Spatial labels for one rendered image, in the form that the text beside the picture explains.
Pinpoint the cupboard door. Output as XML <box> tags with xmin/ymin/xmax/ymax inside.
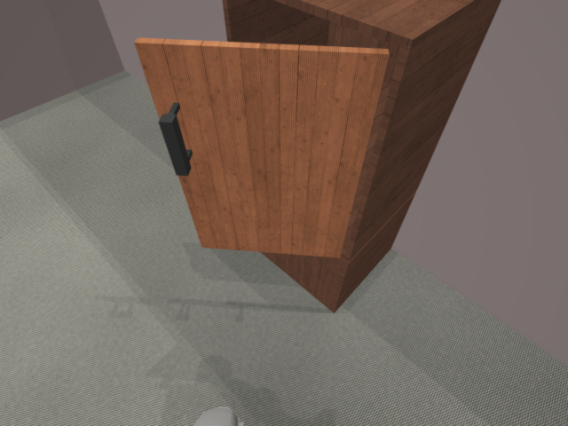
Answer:
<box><xmin>134</xmin><ymin>38</ymin><xmax>390</xmax><ymax>258</ymax></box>

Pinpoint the left robot thigh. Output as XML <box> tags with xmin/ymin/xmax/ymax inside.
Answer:
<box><xmin>193</xmin><ymin>408</ymin><xmax>244</xmax><ymax>426</ymax></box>

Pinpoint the handle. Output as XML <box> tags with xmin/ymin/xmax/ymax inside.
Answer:
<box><xmin>159</xmin><ymin>103</ymin><xmax>193</xmax><ymax>176</ymax></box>

